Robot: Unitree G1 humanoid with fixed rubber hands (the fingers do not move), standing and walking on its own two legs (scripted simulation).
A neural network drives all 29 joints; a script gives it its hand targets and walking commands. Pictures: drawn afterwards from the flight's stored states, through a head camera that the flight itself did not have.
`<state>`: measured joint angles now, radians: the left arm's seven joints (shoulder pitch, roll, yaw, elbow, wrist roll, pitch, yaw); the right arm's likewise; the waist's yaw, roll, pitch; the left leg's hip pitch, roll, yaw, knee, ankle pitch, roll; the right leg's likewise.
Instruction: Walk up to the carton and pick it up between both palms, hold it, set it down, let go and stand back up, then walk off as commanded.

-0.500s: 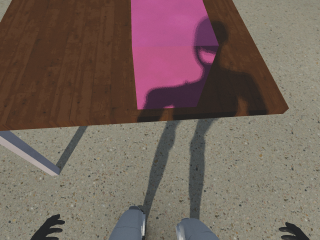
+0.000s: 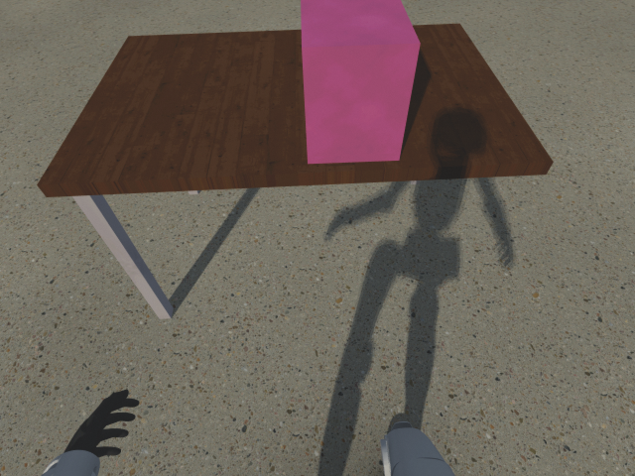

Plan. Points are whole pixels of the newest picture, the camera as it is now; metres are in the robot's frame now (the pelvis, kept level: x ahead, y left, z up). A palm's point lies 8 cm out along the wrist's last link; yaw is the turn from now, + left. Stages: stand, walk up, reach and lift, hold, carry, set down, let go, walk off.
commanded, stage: walk up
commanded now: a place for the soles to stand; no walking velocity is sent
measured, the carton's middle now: (351, 83) +0.83 -0.03 +0.05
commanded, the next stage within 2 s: none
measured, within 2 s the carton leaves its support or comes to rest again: neither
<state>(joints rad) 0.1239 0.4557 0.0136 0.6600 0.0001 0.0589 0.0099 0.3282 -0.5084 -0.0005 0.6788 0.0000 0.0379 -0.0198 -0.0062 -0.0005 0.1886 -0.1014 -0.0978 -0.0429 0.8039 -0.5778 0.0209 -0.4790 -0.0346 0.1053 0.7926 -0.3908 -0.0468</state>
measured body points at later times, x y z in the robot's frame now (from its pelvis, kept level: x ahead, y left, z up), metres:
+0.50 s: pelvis +0.01 +0.00 +0.03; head +0.04 +0.02 +0.48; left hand +0.12 +0.32 -0.09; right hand +0.05 -0.33 -0.05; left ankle -0.06 +0.09 -0.70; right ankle +0.13 -0.16 -0.65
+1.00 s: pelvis +0.05 -0.03 +0.02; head +0.08 -0.04 +0.46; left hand +0.17 +0.29 -0.08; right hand +0.10 -0.36 -0.09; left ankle +0.08 +0.09 -0.70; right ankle +0.16 -0.16 -0.70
